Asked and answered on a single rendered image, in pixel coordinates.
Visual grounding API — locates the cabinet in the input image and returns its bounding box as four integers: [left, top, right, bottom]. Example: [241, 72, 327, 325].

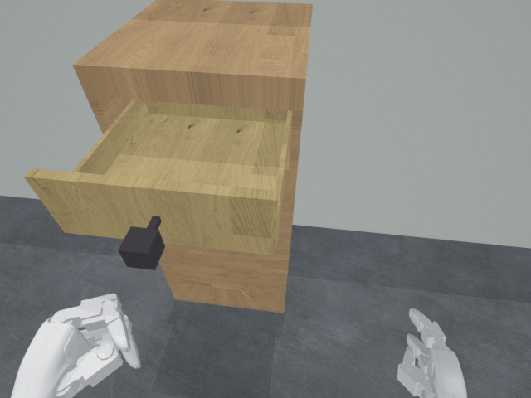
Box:
[73, 0, 313, 313]

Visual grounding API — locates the left robot hand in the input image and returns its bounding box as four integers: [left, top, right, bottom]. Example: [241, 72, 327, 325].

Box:
[11, 294, 141, 398]

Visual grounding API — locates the right robot hand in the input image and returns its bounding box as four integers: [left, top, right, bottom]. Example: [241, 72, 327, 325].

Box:
[397, 308, 467, 398]

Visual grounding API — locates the handle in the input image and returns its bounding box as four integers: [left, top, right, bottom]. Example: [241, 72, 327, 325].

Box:
[118, 216, 165, 270]

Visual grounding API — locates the drawer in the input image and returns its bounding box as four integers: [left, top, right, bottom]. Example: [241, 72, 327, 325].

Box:
[24, 100, 293, 255]

